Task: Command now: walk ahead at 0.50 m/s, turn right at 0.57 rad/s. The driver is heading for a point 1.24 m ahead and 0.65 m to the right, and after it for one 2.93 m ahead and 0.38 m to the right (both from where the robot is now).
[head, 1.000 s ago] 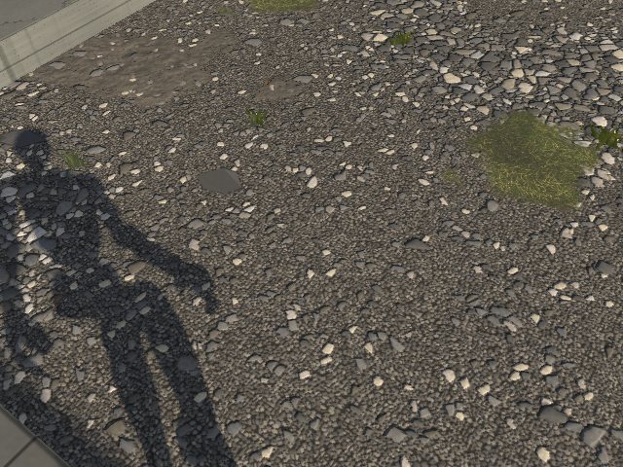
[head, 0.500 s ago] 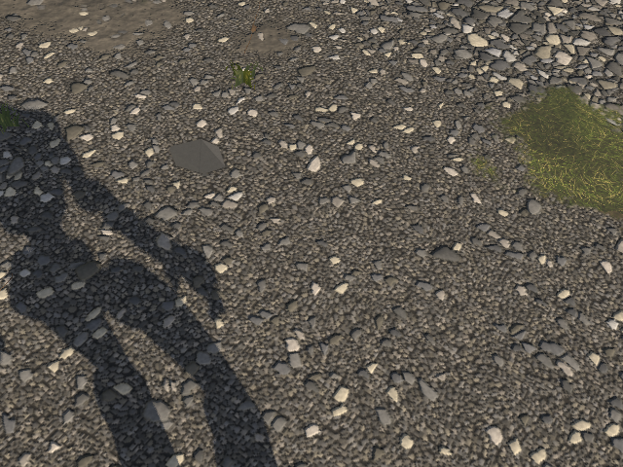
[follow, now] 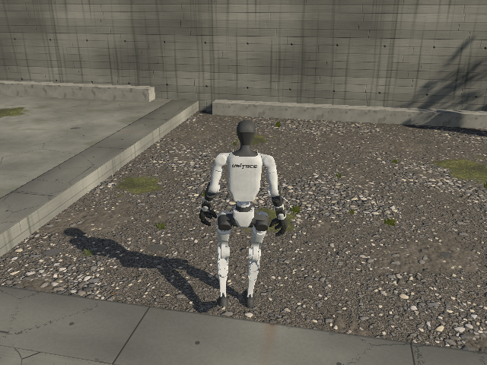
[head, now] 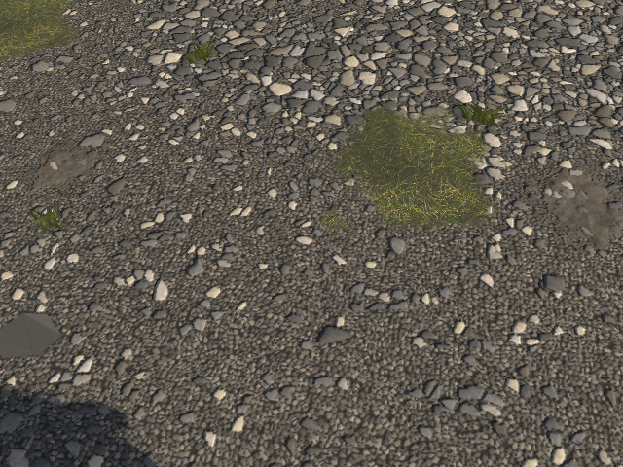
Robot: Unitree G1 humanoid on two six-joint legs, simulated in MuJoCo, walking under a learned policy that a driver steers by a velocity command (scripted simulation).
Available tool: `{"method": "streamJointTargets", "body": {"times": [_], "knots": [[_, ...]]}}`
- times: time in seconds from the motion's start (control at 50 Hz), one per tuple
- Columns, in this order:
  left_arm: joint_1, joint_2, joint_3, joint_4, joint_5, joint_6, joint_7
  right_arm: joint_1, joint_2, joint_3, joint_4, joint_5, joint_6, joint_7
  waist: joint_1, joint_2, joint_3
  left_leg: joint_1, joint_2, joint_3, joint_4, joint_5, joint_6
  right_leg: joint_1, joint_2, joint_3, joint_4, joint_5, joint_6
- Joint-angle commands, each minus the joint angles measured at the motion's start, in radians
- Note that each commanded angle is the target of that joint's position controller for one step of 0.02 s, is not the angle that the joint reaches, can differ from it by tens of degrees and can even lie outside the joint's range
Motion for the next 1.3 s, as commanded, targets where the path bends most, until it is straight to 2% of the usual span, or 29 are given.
{"method": "streamJointTargets", "body": {"times": [0.02,0.12,0.2,0.32,0.36,0.4,0.42,0.44,0.46,0.48,0.5,0.52,0.54,0.58,0.62,0.74,0.82,0.88,0.92,0.94,0.96,0.98,1.0,1.02,1.06,1.1,1.14,1.22,1.3], "knots": [[0.062,0.108,0.028,-0.022,-0.015,-0.018,0.014,0.062,-0.097,-0.022,-0.057,-0.025,0.011,0.000,-0.012,-0.060,-0.042,-0.193,0.049,-0.069,-0.093,0.069,-0.014,0.178,-0.252,0.347,-0.316,0.311,-0.143],[0.183,0.167,0.043,0.002,-0.023,-0.038,0.010,-0.095,-0.089,-0.021,-0.115,-0.023,0.034,0.008,0.021,-0.055,-0.053,-0.243,0.022,-0.057,-0.253,0.210,-0.055,0.184,-0.217,0.342,-0.351,0.322,-0.141],[0.280,0.167,0.046,0.016,-0.021,-0.039,0.017,-0.243,-0.100,-0.018,-0.161,-0.014,0.034,0.005,0.078,-0.082,-0.030,-0.327,0.006,-0.085,-0.393,0.314,-0.064,0.280,-0.221,0.397,-0.356,0.234,-0.128],[0.356,0.176,0.045,0.022,-0.003,-0.035,0.028,-0.389,-0.103,0.000,-0.218,-0.001,0.011,0.017,0.124,-0.104,-0.008,-0.273,-0.051,-0.086,-0.595,0.317,-0.046,0.362,-0.229,0.436,-0.265,0.365,-0.111],[0.320,0.193,0.049,0.004,0.003,-0.039,0.028,-0.330,-0.127,-0.003,-0.213,0.004,0.000,0.020,0.083,-0.125,-0.011,-0.125,-0.075,-0.089,-0.673,0.276,-0.019,0.314,-0.234,0.463,-0.231,0.393,-0.075],[0.256,0.218,0.055,-0.016,0.001,-0.047,0.023,-0.154,-0.162,-0.017,-0.161,0.008,-0.014,0.004,-0.006,-0.113,-0.067,0.156,-0.120,-0.068,-0.753,0.229,0.012,0.227,-0.194,0.456,-0.093,0.500,-0.030],[0.248,0.199,0.050,-0.020,-0.008,-0.057,0.013,-0.021,-0.204,-0.031,-0.130,-0.004,-0.030,-0.009,-0.071,-0.041,-0.151,0.362,-0.059,-0.120,-0.798,0.225,0.040,0.157,-0.117,0.394,0.115,0.462,-0.004],[0.278,0.109,0.027,-0.058,-0.035,-0.064,0.008,0.131,-0.294,-0.049,-0.131,-0.031,-0.033,-0.027,-0.108,0.112,-0.329,0.622,0.209,-0.412,-0.841,-0.021,0.094,-0.009,-0.031,0.279,0.427,0.153,0.027],[0.374,0.087,0.022,-0.082,-0.038,-0.058,0.010,0.094,-0.350,-0.062,-0.131,-0.032,-0.017,-0.023,-0.021,0.317,-0.370,0.682,0.369,-0.835,-0.977,-0.038,0.179,-0.233,0.059,0.204,0.598,-0.368,0.035],[0.356,0.146,0.027,-0.043,-0.006,-0.038,0.019,0.015,-0.248,-0.047,-0.142,-0.016,-0.008,-0.017,0.014,0.137,-0.222,0.539,0.341,-0.776,-0.969,-0.157,0.179,-0.289,-0.045,0.204,0.685,-0.279,0.023],[0.289,0.144,0.027,-0.041,0.002,-0.034,0.009,-0.045,-0.163,-0.026,-0.154,-0.007,-0.009,-0.014,0.012,0.026,-0.100,0.400,0.286,-0.600,-0.988,-0.105,0.160,-0.274,-0.078,0.187,0.659,-0.184,0.027],[0.254,0.120,0.023,-0.047,0.003,-0.031,0.000,-0.074,-0.129,-0.015,-0.152,-0.010,-0.010,-0.013,0.023,0.020,-0.050,0.321,0.234,-0.458,-1.013,0.039,0.140,-0.250,-0.108,0.172,0.616,-0.130,0.036],[0.235,0.117,0.025,-0.052,0.015,-0.022,-0.008,-0.060,-0.118,-0.010,-0.139,-0.009,-0.016,-0.016,0.026,0.061,-0.032,0.285,0.201,-0.363,-1.025,0.161,0.130,-0.236,-0.128,0.162,0.592,-0.113,0.045],[0.223,0.107,0.021,-0.062,0.015,-0.006,-0.020,-0.021,-0.118,-0.010,-0.113,0.000,-0.035,-0.011,0.034,0.102,-0.049,0.280,0.171,-0.252,-1.035,0.347,0.124,-0.223,-0.132,0.147,0.589,-0.078,0.056],[0.180,0.097,0.016,-0.080,0.013,0.002,-0.029,0.007,-0.123,-0.014,-0.097,0.010,-0.050,-0.006,0.039,0.090,-0.051,0.309,0.172,-0.175,-1.041,0.490,0.130,-0.278,-0.138,0.138,0.586,-0.035,0.063],[-0.035,0.064,-0.010,-0.159,0.009,0.000,-0.055,0.065,-0.123,-0.015,-0.059,0.007,-0.047,-0.006,0.007,0.072,-0.004,0.338,0.136,0.021,-1.072,0.595,0.128,-0.351,-0.155,0.062,0.355,0.154,0.082],[-0.160,0.053,-0.027,-0.207,0.015,-0.004,-0.068,0.113,-0.159,-0.022,-0.034,0.009,-0.043,-0.015,-0.022,0.060,0.020,0.394,0.162,0.086,-1.064,0.648,0.118,-0.282,-0.149,-0.017,0.148,0.177,0.054],[-0.157,0.073,-0.022,-0.216,0.024,-0.001,-0.061,0.134,-0.190,-0.027,-0.016,0.005,-0.027,-0.024,-0.004,0.069,0.000,0.472,0.183,0.141,-0.954,0.926,0.100,-0.198,-0.097,-0.066,0.072,0.063,0.006],[-0.052,0.100,-0.008,-0.190,0.028,-0.002,-0.048,0.142,-0.220,-0.031,-0.008,0.004,-0.008,-0.031,0.045,0.087,-0.075,0.500,0.188,0.171,-0.742,1.169,0.094,-0.055,-0.023,-0.093,0.037,-0.036,-0.041],[0.082,0.121,0.007,-0.150,0.033,-0.010,-0.038,0.134,-0.228,-0.031,-0.014,0.008,0.002,-0.032,0.105,0.067,-0.149,0.438,0.181,0.188,-0.549,1.124,0.082,0.121,0.008,-0.082,-0.031,-0.019,-0.071],[0.249,0.188,0.036,-0.101,0.044,-0.014,-0.020,0.125,-0.214,-0.026,-0.041,0.005,0.003,-0.029,0.177,-0.016,-0.247,0.245,0.155,0.196,-0.265,0.849,0.051,0.376,-0.082,0.071,-0.086,-0.076,-0.119],[0.225,0.302,0.062,-0.117,0.031,-0.007,-0.004,0.168,-0.087,0.000,-0.118,0.008,-0.002,-0.004,0.091,-0.272,-0.328,-0.216,-0.025,0.174,0.092,-0.124,-0.010,0.694,-0.405,0.587,-0.125,-0.069,-0.251],[0.284,0.299,0.064,-0.135,0.002,0.002,0.003,0.043,-0.176,-0.017,-0.150,-0.002,-0.008,-0.004,0.159,-0.133,-0.372,-0.335,-0.081,-0.037,0.204,-0.153,-0.013,0.697,-0.450,0.805,-0.240,0.001,-0.289],[0.242,0.270,0.058,-0.110,-0.005,0.004,0.013,-0.027,-0.168,-0.014,-0.175,0.009,-0.018,0.000,0.134,-0.077,-0.223,-0.393,-0.020,-0.079,0.160,-0.029,-0.002,0.598,-0.416,0.622,-0.256,0.106,-0.260],[0.152,0.189,0.037,-0.107,-0.013,-0.008,0.018,-0.001,-0.156,-0.008,-0.153,0.004,-0.021,-0.003,0.043,-0.014,-0.082,-0.276,0.035,-0.077,-0.017,0.045,-0.006,0.348,-0.316,0.444,-0.288,0.311,-0.188],[0.113,0.157,0.023,-0.116,-0.019,-0.025,0.017,0.051,-0.148,-0.007,-0.141,-0.024,0.017,0.001,-0.009,-0.034,-0.087,-0.167,0.042,-0.080,-0.087,0.046,-0.029,0.235,-0.257,0.368,-0.315,0.385,-0.170],[0.141,0.172,0.027,-0.105,-0.021,-0.039,0.011,0.036,-0.131,-0.006,-0.150,-0.026,0.038,0.010,-0.012,-0.035,-0.081,-0.167,0.035,-0.064,-0.143,0.080,-0.045,0.192,-0.226,0.345,-0.339,0.381,-0.171],[0.231,0.190,0.033,-0.083,-0.017,-0.042,0.009,-0.128,-0.128,-0.006,-0.203,-0.021,0.045,0.012,0.040,-0.053,-0.022,-0.278,0.029,-0.061,-0.302,0.235,-0.065,0.199,-0.204,0.373,-0.384,0.262,-0.145],[0.317,0.194,0.035,-0.061,-0.017,-0.045,0.015,-0.251,-0.130,-0.002,-0.243,-0.017,0.039,0.015,0.090,-0.067,-0.018,-0.337,0.002,-0.075,-0.435,0.342,-0.061,0.302,-0.203,0.401,-0.355,0.302,-0.119]]}}
Next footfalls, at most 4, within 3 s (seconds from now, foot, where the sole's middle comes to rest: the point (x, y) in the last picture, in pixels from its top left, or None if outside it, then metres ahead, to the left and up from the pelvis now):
0.42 left None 0.41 0.11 -0.76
0.96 right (422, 416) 0.56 -0.19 -0.76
1.52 left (448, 282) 0.91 -0.31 -0.76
2.00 right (575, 283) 0.89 -0.62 -0.76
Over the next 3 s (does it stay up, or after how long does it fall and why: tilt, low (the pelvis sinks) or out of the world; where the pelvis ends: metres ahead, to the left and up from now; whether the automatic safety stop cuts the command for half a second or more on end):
stays up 1.17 -0.65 0.01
